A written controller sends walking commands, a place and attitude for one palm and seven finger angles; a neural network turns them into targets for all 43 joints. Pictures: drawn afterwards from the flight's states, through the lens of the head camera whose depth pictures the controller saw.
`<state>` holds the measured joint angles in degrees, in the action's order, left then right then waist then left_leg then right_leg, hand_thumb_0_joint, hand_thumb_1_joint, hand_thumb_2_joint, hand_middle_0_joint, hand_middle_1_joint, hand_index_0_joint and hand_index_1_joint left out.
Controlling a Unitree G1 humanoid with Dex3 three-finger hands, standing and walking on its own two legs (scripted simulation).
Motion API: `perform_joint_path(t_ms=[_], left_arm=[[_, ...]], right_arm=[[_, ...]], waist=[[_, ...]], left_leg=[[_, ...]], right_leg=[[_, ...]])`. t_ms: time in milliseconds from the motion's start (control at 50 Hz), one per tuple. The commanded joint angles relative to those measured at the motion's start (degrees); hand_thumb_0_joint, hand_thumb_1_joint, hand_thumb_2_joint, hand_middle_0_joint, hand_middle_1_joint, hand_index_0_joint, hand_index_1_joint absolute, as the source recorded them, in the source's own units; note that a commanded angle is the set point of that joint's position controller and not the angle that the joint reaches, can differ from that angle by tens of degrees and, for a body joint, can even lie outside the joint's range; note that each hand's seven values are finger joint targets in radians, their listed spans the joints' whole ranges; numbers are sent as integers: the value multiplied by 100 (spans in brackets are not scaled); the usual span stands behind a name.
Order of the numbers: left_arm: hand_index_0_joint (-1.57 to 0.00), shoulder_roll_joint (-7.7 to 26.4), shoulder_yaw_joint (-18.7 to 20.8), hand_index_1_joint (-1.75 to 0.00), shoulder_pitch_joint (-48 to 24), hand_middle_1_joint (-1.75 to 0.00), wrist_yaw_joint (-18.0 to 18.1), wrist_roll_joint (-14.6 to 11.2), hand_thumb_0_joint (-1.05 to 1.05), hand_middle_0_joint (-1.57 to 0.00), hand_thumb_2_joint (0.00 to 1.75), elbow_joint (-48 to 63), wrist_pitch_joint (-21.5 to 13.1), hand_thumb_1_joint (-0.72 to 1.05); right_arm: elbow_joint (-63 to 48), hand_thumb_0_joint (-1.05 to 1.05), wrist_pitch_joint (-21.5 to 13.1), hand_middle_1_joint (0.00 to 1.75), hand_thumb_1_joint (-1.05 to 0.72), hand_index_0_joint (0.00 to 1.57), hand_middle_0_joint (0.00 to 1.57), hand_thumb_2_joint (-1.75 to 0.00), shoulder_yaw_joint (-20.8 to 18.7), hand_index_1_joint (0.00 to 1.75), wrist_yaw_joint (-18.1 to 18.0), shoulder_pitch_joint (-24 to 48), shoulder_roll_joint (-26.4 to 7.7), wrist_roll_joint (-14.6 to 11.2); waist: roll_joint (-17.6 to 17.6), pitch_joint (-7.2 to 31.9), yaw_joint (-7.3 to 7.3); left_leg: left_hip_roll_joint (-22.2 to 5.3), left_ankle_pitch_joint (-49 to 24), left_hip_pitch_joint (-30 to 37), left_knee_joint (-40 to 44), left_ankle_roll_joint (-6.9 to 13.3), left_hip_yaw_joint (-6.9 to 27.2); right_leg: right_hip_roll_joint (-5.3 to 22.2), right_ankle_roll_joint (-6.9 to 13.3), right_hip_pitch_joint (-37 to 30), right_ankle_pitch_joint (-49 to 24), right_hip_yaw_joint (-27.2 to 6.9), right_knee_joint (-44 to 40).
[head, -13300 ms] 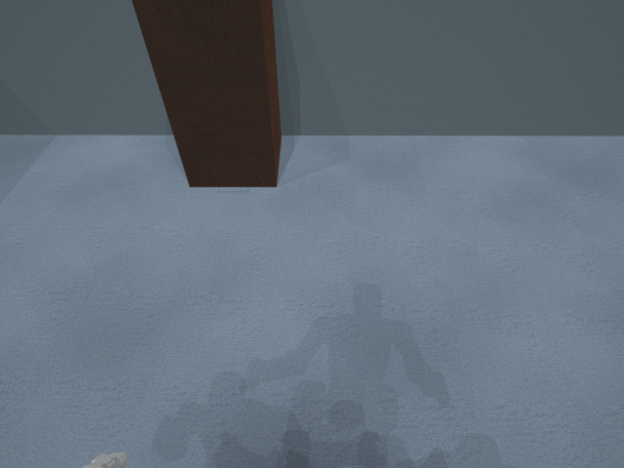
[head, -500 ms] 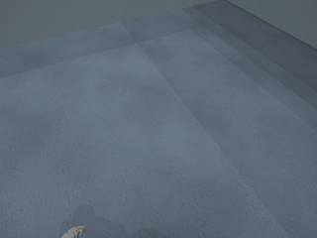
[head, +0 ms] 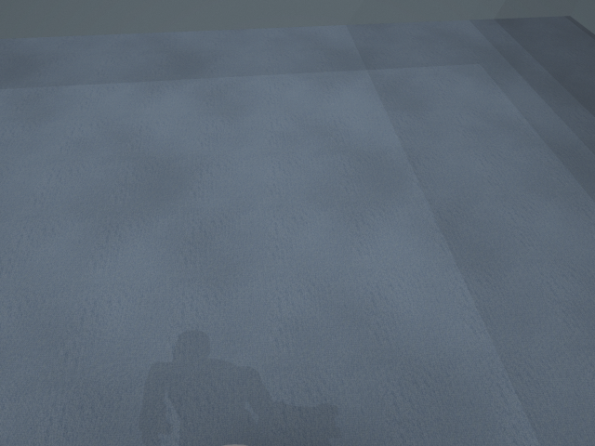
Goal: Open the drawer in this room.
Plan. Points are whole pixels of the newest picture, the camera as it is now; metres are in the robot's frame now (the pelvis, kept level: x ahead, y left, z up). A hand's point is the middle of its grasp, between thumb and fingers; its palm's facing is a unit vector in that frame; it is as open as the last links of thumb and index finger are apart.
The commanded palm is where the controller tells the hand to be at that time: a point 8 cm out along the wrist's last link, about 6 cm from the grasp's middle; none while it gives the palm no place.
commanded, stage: turn or walk to find it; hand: left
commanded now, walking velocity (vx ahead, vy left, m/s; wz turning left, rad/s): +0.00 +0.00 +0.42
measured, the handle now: out of the picture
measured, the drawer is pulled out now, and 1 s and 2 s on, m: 0.00 0.00 0.00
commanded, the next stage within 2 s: none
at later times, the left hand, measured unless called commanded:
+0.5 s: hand out of the picture +0.06 +0.20 -0.15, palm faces +0.19 -0.94 -0.28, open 7.4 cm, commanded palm none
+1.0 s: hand out of the picture -0.12 +0.19 -0.18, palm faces +0.47 -0.85 -0.24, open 7.4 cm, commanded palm none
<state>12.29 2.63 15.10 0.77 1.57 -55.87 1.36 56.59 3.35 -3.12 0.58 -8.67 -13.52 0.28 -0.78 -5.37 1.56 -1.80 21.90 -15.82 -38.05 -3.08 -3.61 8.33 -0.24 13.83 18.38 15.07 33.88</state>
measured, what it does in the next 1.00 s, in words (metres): steps on the spot, turning left: left foot, then right foot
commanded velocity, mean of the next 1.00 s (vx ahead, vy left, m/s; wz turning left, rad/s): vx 0.00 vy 0.00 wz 0.42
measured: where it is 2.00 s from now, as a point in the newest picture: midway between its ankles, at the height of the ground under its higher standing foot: outside the picture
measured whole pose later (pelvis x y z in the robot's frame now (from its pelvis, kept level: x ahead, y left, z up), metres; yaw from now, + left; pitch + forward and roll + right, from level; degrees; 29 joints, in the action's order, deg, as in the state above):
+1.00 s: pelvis -0.05 +0.00 -0.01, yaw +25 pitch +0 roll +0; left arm 13.9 3.3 14.9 0.8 1.0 -56.5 2.5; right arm 55.3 1.9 -2.9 0.7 -7.0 -12.7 0.5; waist -2.4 -5.6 2.1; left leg -0.6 18.7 -14.4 -34.3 0.5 -4.5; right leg 9.5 -1.8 17.5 23.9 13.1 41.6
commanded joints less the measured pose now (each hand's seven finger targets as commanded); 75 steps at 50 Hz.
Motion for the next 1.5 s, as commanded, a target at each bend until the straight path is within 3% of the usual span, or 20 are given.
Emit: perform_joint_path(t_ms=[0,20,160,300,420,440,480,500,600,820,900,920,940,960,1100,1340,1380,1400,1420,1480], left_arm=[[-20,604,196,-30,92,-30,19,-110,0,-20,90,541,-18,90],[-20,598,114,-30,-345,-30,55,-49,0,-20,90,669,48,90],[-20,634,169,-30,-294,-30,-14,-63,0,-20,90,357,73,90],[-20,525,126,-30,-678,-30,21,-81,0,-20,90,630,54,90],[-20,542,139,-30,-78,-30,55,-118,0,-20,90,560,-71,90],[-20,718,174,-30,90,-30,77,-91,0,-20,90,530,-132,90],[-20,1394,284,-30,216,-30,125,-13,0,-20,90,603,-175,90],[-20,1257,323,-30,47,-30,150,-55,0,-20,90,647,-199,90],[-20,702,170,-30,-587,-30,133,-45,0,-20,90,790,-230,90],[-20,1108,284,-30,238,-30,100,26,0,-20,90,327,-158,90],[-20,1148,315,-30,44,-30,88,-17,0,-20,90,269,-106,90],[-20,1050,299,-30,27,-30,69,-73,0,-20,90,307,-70,90],[-20,712,260,-30,119,-30,37,-110,0,-20,90,457,-33,90],[-20,538,124,-30,-210,-30,32,-71,0,-20,90,661,3,90],[-20,632,167,-30,-315,-30,-19,-70,0,-20,90,345,61,90],[-20,521,127,-30,-283,-30,33,-125,0,-20,90,575,-40,90],[-20,860,182,-30,119,-30,75,-76,0,-20,90,510,-153,90],[-20,1310,279,-30,248,-30,124,6,0,-20,90,503,-205,90],[-20,1398,274,-30,217,-30,115,-36,0,-20,90,589,-184,90],[-20,930,221,-30,-669,-30,135,-63,0,-20,90,818,-147,90]], right_arm=[[-412,0,-283,30,-90,20,20,-90,-288,30,-15,-610,-1280,87],[-305,0,-234,30,-90,20,20,-90,-320,30,-56,-852,-1430,82],[-495,0,-310,30,-90,20,20,-90,-165,30,-151,-88,-930,64],[-505,0,-246,30,-90,20,20,-90,-251,30,-120,-324,-960,110],[-591,0,-206,30,-90,20,20,-90,-296,30,-102,-125,-896,85],[-602,0,-215,30,-90,20,20,-90,-284,30,-82,-173,-736,46],[-815,0,-186,30,-90,20,20,-90,-227,30,-56,-139,-320,44],[-739,0,-93,30,-90,20,20,-90,-272,30,-73,-123,-510,102],[-338,0,-8,30,-90,20,20,-90,-264,30,42,-539,-369,103],[-458,0,-96,30,-90,20,20,-90,-83,30,15,233,-220,17],[-383,0,-196,30,-90,20,20,-90,-80,30,-2,-187,-313,20],[-358,0,-251,30,-90,20,20,-90,-130,30,9,-397,-552,33],[-391,0,-301,30,-90,20,20,-90,-261,30,-10,-548,-1124,87],[-351,0,-240,30,-90,20,20,-90,-322,30,-35,-788,-1446,74],[-496,0,-320,30,-90,20,20,-90,-164,30,-158,-89,-949,62],[-569,0,-203,30,-90,20,20,-90,-304,30,-110,-141,-960,103],[-601,0,-212,30,-90,20,20,-90,-283,30,-70,-200,-689,23],[-726,0,-234,30,-90,20,20,-90,-210,30,-36,-264,-309,1],[-771,0,-159,30,-90,20,20,-90,-259,30,-65,-141,-471,55],[-485,0,-14,30,-90,20,20,-90,-320,30,15,-368,-496,96]], waist=[[1754,950,-377],[1643,945,-586],[812,595,-185],[889,589,-342],[822,896,-23],[400,993,39],[-1357,751,137],[-1506,678,93],[-778,348,-286],[-1074,638,169],[-904,883,-127],[-312,1026,-276],[1300,1124,-346],[1711,950,-486],[863,623,-164],[1058,749,-114],[200,955,61],[-1302,973,101],[-1383,790,156],[-695,193,-261]], left_leg=[[-1879,-3414,1902,1812,982,2206],[-2248,-3482,1414,1953,1470,2379],[-1164,-3229,930,1968,1190,1401],[-1168,-2862,833,1887,1328,1933],[-776,-2809,170,1248,1029,2100],[-476,-2170,-307,847,743,1892],[565,1118,-1656,-1314,160,727],[323,1151,-1594,-2180,197,1016],[54,-115,-1559,-3223,-8,672],[15,565,-884,-884,-12,31],[49,-501,256,923,113,-190],[-180,-1296,1037,1597,223,80],[-1487,-2822,1835,1827,768,1796],[-2251,-3908,1587,1925,1405,2356],[-1163,-3658,1035,1882,1182,1289],[-879,-3037,307,1424,1119,2106],[-387,-1867,-573,652,650,1814],[419,38,-1595,-470,235,836],[467,1199,-1563,-1636,178,812],[110,337,-1563,-3148,167,898]], right_leg=[[48,-396,1727,1105,-334,1541],[-75,-380,1679,1962,-835,2317],[-189,-480,1618,454,-1327,2832],[-394,-471,1253,743,-1333,1700],[-632,-352,-302,-345,-1160,-611],[-320,-279,-981,-799,-1413,-1313],[1942,745,-1108,-1868,-3272,-1784],[1871,938,-583,-1789,-3241,-1850],[956,616,-312,-1853,-1616,-1619],[1265,853,-1041,-3037,-1300,-1158],[1146,452,-669,-2691,-905,-453],[947,155,-123,-2123,-640,156],[231,-277,1240,-45,-335,1246],[-80,-392,1725,1959,-631,2068],[-164,-501,1614,489,-1305,2887],[-670,-386,57,48,-1134,-35],[-122,-249,-1256,-903,-1597,-1446],[1325,282,-1771,-1415,-2960,-1686],[1989,829,-904,-1569,-3294,-1847],[1288,713,108,-539,-2346,-1939]])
